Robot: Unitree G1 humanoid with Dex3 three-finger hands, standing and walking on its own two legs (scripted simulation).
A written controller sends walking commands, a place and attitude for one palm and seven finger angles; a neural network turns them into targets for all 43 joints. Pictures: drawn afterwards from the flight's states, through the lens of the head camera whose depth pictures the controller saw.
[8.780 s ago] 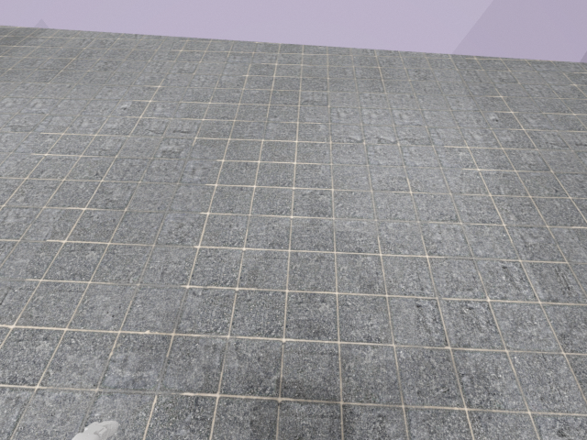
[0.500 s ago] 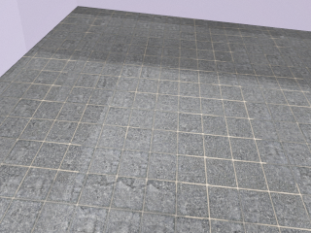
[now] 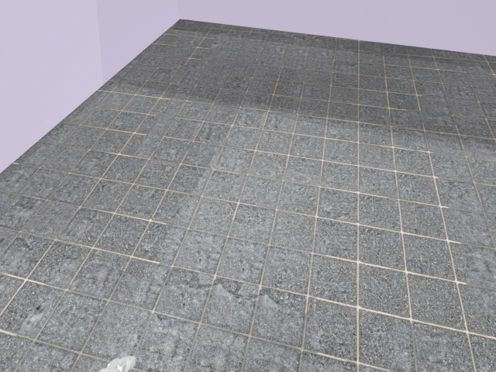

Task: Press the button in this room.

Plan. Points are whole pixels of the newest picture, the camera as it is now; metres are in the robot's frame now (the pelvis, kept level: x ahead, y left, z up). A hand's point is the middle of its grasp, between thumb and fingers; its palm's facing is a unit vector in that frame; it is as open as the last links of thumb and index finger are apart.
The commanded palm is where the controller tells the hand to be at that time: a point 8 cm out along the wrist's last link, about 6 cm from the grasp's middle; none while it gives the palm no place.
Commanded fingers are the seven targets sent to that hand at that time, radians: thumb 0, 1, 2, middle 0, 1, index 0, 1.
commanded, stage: turn or walk to find it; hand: left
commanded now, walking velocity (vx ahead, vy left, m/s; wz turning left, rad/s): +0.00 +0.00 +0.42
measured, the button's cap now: out of the picture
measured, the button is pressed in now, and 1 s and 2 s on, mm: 0 0 0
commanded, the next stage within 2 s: stand and wait in 1.94 s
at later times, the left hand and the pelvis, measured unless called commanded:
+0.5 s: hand out of the picture -0.08 +0.22 -0.18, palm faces +0.31 -0.92 -0.24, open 7.4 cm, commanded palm none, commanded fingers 0.00 0.90 0.90 -0.20 -0.30 -0.20 -0.30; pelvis -0.04 +0.02 -0.01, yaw +15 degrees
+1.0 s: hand out of the picture -0.04 +0.21 -0.14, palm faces +0.43 -0.86 -0.28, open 7.4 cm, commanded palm none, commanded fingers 0.00 0.90 0.90 -0.20 -0.30 -0.20 -0.30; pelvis -0.06 -0.01 +0.00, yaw +26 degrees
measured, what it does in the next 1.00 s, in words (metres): steps on the spot, turning left: left foot, then right foot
